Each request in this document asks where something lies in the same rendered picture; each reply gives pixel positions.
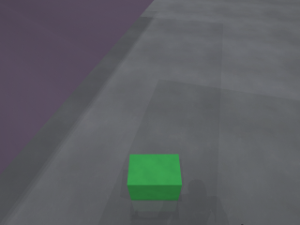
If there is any carton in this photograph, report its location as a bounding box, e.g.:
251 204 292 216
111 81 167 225
127 154 182 201

